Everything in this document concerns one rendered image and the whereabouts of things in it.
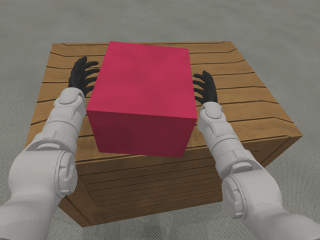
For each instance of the robot left hand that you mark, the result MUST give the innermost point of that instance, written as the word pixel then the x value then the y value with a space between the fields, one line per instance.
pixel 78 75

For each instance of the right robot forearm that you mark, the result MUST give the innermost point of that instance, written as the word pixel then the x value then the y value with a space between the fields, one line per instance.
pixel 224 145

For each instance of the robot left upper arm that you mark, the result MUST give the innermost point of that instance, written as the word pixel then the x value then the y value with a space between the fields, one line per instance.
pixel 38 182

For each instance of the carton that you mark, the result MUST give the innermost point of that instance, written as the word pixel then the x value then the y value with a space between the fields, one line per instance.
pixel 143 101

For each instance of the robot right hand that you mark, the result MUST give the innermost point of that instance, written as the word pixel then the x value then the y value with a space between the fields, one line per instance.
pixel 209 92

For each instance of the robot right upper arm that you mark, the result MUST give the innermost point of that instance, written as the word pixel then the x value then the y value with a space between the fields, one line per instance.
pixel 254 198

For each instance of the left robot forearm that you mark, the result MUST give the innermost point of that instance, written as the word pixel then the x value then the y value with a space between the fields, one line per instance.
pixel 62 127

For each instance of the pedestal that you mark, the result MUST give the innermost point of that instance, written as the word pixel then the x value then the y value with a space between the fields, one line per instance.
pixel 113 186

